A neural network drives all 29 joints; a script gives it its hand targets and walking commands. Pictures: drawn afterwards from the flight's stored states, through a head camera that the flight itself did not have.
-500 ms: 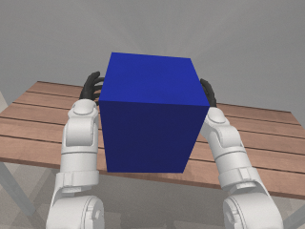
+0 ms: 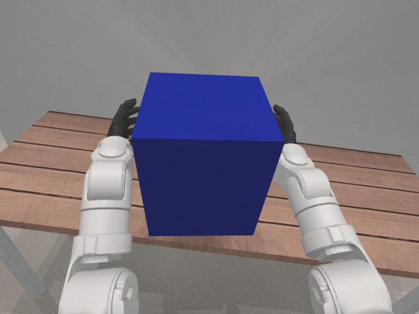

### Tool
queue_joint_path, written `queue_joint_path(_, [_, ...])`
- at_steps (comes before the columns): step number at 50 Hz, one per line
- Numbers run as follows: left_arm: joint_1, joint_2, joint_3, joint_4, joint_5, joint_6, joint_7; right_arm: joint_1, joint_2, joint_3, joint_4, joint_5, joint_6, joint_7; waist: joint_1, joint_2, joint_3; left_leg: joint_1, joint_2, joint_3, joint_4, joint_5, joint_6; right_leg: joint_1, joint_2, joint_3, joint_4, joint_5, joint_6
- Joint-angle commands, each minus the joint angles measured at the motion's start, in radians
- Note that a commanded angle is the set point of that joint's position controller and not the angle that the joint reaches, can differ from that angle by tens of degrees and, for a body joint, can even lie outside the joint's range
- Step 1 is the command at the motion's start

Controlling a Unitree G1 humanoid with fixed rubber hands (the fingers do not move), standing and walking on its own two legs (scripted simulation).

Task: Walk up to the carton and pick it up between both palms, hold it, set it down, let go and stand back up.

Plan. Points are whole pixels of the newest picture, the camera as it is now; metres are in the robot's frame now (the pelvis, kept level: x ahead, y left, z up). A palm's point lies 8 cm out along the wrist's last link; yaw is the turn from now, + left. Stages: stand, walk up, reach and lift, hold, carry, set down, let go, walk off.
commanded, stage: hold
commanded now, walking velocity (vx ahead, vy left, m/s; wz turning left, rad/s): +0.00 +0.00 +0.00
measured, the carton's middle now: (203, 156) +0.38 +0.00 +0.15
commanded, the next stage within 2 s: none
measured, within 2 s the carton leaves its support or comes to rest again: neither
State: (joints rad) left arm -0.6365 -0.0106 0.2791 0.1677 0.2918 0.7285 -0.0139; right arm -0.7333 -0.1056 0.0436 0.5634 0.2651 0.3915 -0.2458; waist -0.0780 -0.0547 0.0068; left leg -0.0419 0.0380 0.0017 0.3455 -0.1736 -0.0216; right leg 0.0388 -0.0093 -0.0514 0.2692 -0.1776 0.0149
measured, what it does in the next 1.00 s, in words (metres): stands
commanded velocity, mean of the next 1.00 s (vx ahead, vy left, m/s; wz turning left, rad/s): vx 0.00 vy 0.00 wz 0.00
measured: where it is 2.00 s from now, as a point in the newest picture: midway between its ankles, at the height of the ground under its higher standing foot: outside the picture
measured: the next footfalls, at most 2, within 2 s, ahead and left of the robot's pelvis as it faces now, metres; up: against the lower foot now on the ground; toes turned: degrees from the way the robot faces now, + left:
none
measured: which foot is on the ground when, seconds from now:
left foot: down 0.00-1.00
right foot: down 0.00-1.00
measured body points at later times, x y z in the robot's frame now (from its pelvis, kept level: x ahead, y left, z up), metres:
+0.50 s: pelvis -0.01 +0.00 +0.00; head -0.06 +0.02 +0.45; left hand +0.37 +0.15 +0.21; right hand +0.37 -0.16 +0.19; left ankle +0.02 +0.13 -0.75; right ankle -0.01 -0.12 -0.75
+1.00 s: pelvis +0.00 +0.00 +0.00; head -0.05 +0.03 +0.45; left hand +0.38 +0.15 +0.20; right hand +0.38 -0.15 +0.19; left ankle +0.02 +0.13 -0.75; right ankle -0.01 -0.12 -0.75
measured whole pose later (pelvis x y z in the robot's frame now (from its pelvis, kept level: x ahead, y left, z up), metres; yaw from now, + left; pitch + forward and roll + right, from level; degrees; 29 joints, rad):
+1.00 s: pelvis +0.00 +0.00 +0.00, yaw +0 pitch -7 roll -1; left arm -0.62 -0.01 0.27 0.14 0.29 0.73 -0.03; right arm -0.70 -0.10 0.04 0.51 0.27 0.40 -0.26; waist -0.09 -0.05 0.01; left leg -0.05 0.04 0.00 0.35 -0.17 -0.02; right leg 0.03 -0.01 -0.05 0.28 -0.18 0.02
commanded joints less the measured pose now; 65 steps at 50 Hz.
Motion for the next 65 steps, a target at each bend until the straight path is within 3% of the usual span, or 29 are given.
queue_joint_path(1, [-0.634,-0.627,-0.591,-0.307,-0.208,-0.071,-0.121,-0.741,0.661,0.386,-0.532,0.149,-0.069,0.072,-0.033,0.111,-0.509,0.267,-0.088,0.004,0.077,0.546,-0.055,0.031,0.096,-0.02,0.011,0.436,0.047])
queue_joint_path(3, [-0.641,-0.603,-0.581,-0.294,-0.203,-0.068,-0.119,-0.729,0.653,0.377,-0.511,0.141,-0.057,0.074,-0.033,0.124,-0.478,0.261,-0.086,0.007,0.059,0.463,-0.05,0.002,0.093,-0.023,0.003,0.361,0.046])
queue_joint_path(6, [-0.612,-0.614,-0.592,-0.297,-0.202,-0.058,-0.114,-0.717,0.644,0.377,-0.523,0.125,-0.052,0.085,-0.037,0.1,-0.458,0.225,-0.08,0.0,0.032,0.434,-0.048,-0.016,0.096,-0.026,-0.009,0.313,0.04])
queue_joint_path(7, [-0.597,-0.603,-0.564,-0.279,-0.186,-0.052,-0.114,-0.71,0.637,0.369,-0.53,0.113,-0.049,0.087,-0.023,0.096,-0.429,0.22,-0.079,0.002,0.03,0.424,-0.046,-0.022,0.096,-0.034,-0.006,0.297,0.042])
queue_joint_path(9, [-0.603,-0.612,-0.582,-0.298,-0.188,-0.044,-0.118,-0.707,0.633,0.358,-0.534,0.105,-0.05,0.089,-0.033,0.117,-0.428,0.217,-0.079,0.001,0.023,0.379,-0.041,-0.02,0.089,-0.031,-0.01,0.25,0.035])
queue_joint_path(12, [-0.602,-0.609,-0.554,-0.249,-0.173,-0.037,-0.12,-0.735,0.638,0.346,-0.515,0.091,-0.044,0.093,-0.013,0.09,-0.398,0.207,-0.076,0.009,0.004,0.324,-0.029,-0.038,0.086,-0.029,-0.021,0.207,0.039])
queue_joint_path(13, [-0.644,-0.6,-0.564,-0.268,-0.186,-0.042,-0.12,-0.751,0.645,0.347,-0.505,0.088,-0.047,0.095,-0.02,0.088,-0.432,0.194,-0.076,0.012,0.001,0.299,-0.024,-0.033,0.086,-0.026,-0.015,0.194,0.04])
queue_joint_path(17, [-0.636,-0.59,-0.524,-0.165,-0.17,-0.045,-0.123,-0.786,0.648,0.325,-0.452,0.068,-0.055,0.105,0.001,0.067,-0.397,0.162,-0.077,0.027,-0.021,0.204,-0.002,-0.046,0.076,-0.022,-0.032,0.119,0.042])
queue_joint_path(20, [-0.659,-0.602,-0.533,-0.183,-0.191,-0.055,-0.12,-0.809,0.67,0.357,-0.474,0.08,-0.065,0.106,0.008,0.045,-0.467,0.186,-0.076,0.021,-0.007,0.253,0.0,-0.033,0.082,-0.026,-0.02,0.175,0.045])
queue_joint_path(25, [-0.689,-0.58,-0.475,-0.099,-0.168,-0.065,-0.132,-0.853,0.698,0.333,-0.407,0.061,-0.068,0.102,0.023,0.019,-0.423,0.133,-0.08,0.036,-0.029,0.153,0.029,-0.034,0.066,-0.012,-0.029,0.117,0.051])
queue_joint_path(27, [-0.71,-0.582,-0.458,-0.084,-0.164,-0.071,-0.136,-0.839,0.702,0.309,-0.348,0.05,-0.069,0.105,0.024,0.04,-0.378,0.11,-0.083,0.038,-0.04,0.124,0.026,-0.044,0.059,-0.007,-0.037,0.077,0.048])
queue_joint_path(29, [-0.715,-0.58,-0.449,-0.067,-0.161,-0.076,-0.14,-0.854,0.709,0.309,-0.363,0.051,-0.074,0.104,0.025,0.025,-0.407,0.116,-0.082,0.035,-0.029,0.159,0.03,-0.035,0.059,-0.01,-0.033,0.121,0.051])
queue_joint_path(33, [-0.753,-0.583,-0.457,-0.076,-0.168,-0.081,-0.147,-0.845,0.703,0.283,-0.316,0.057,-0.068,0.101,0.001,0.081,-0.398,0.122,-0.085,0.041,-0.031,0.126,0.023,-0.042,0.058,-0.006,-0.033,0.079,0.051])
queue_joint_path(36, [-0.75,-0.588,-0.475,-0.077,-0.178,-0.086,-0.148,-0.833,0.698,0.281,-0.325,0.049,-0.071,0.095,-0.022,0.064,-0.418,0.136,-0.085,0.036,-0.014,0.181,0.01,-0.031,0.06,-0.011,-0.027,0.154,0.053])
queue_joint_path(37, [-0.756,-0.6,-0.483,-0.084,-0.178,-0.09,-0.148,-0.825,0.699,0.275,-0.319,0.052,-0.071,0.096,-0.026,0.082,-0.418,0.136,-0.086,0.032,-0.015,0.193,0.004,-0.032,0.061,-0.015,-0.022,0.157,0.049])
queue_joint_path(38, [-0.736,-0.611,-0.506,-0.131,-0.192,-0.094,-0.146,-0.828,0.707,0.303,-0.374,0.072,-0.079,0.093,-0.022,0.082,-0.472,0.173,-0.087,0.028,0.002,0.257,-0.002,-0.015,0.068,-0.013,-0.015,0.209,0.048])
queue_joint_path(41, [-0.694,-0.598,-0.513,-0.147,-0.182,-0.086,-0.142,-0.786,0.687,0.335,-0.401,0.09,-0.068,0.077,-0.031,0.09,-0.459,0.214,-0.088,0.017,0.031,0.355,-0.016,-0.001,0.075,-0.016,-0.002,0.306,0.055])
queue_joint_path(46, [-0.653,-0.612,-0.515,-0.156,-0.174,-0.066,-0.138,-0.791,0.663,0.338,-0.443,0.096,-0.066,0.081,-0.021,0.103,-0.436,0.2,-0.08,0.011,0.019,0.332,-0.028,-0.009,0.081,-0.026,-0.012,0.234,0.045])
queue_joint_path(50, [-0.628,-0.616,-0.556,-0.271,-0.197,-0.069,-0.12,-0.787,0.668,0.404,-0.553,0.141,-0.069,0.08,-0.006,0.074,-0.519,0.254,-0.082,0.008,0.054,0.475,-0.034,0.017,0.099,-0.029,0.009,0.362,0.051])
queue_joint_path(51, [-0.625,-0.613,-0.562,-0.262,-0.195,-0.063,-0.117,-0.783,0.665,0.401,-0.556,0.144,-0.064,0.077,-0.006,0.095,-0.493,0.242,-0.086,0.005,0.056,0.472,-0.036,0.005,0.091,-0.023,0.009,0.37,0.048])
queue_joint_path(52, [-0.627,-0.598,-0.55,-0.258,-0.191,-0.063,-0.117,-0.773,0.665,0.4,-0.536,0.139,-0.059,0.077,-0.005,0.071,-0.493,0.241,-0.084,0.01,0.048,0.432,-0.031,0.006,0.092,-0.024,0.005,0.344,0.05])
queue_joint_path(54, [-0.614,-0.601,-0.557,-0.281,-0.194,-0.06,-0.114,-0.735,0.66,0.392,-0.526,0.136,-0.055,0.081,-0.006,0.074,-0.471,0.236,-0.077,0.009,0.039,0.449,-0.035,-0.008,0.101,-0.028,0.0,0.325,0.045])
queue_joint_path(55, [-0.605,-0.599,-0.564,-0.283,-0.188,-0.053,-0.115,-0.709,0.642,0.379,-0.508,0.13,-0.049,0.086,-0.009,0.099,-0.444,0.247,-0.08,0.011,0.036,0.445,-0.039,-0.02,0.096,-0.026,-0.007,0.304,0.043])
queue_joint_path(58, [-0.611,-0.585,-0.536,-0.251,-0.166,-0.038,-0.125,-0.717,0.634,0.351,-0.471,0.104,-0.038,0.092,-0.006,0.087,-0.369,0.19,-0.075,0.014,-0.001,0.318,-0.021,-0.031,0.082,-0.019,-0.022,0.204,0.035])
queue_joint_path(62, [-0.642,-0.592,-0.541,-0.247,-0.163,-0.036,-0.125,-0.728,0.638,0.321,-0.422,0.086,-0.048,0.106,-0.005,0.113,-0.372,0.181,-0.069,0.019,-0.016,0.281,-0.026,-0.048,0.083,-0.024,-0.027,0.147,0.027])
queue_joint_path(64, [-0.665,-0.604,-0.543,-0.238,-0.17,-0.036,-0.127,-0.767,0.644,0.316,-0.441,0.074,-0.055,0.108,-0.02,0.11,-0.413,0.199,-0.074,0.019,-0.008,0.264,-0.023,-0.037,0.082,-0.029,-0.022,0.142,0.029])
queue_joint_path(65, [-0.674,-0.598,-0.543,-0.229,-0.174,-0.043,-0.127,-0.782,0.648,0.32,-0.449,0.085,-0.058,0.108,-0.012,0.112,-0.415,0.2,-0.074,0.021,-0.01,0.244,-0.017,-0.053,0.08,-0.031,-0.023,0.127,0.035])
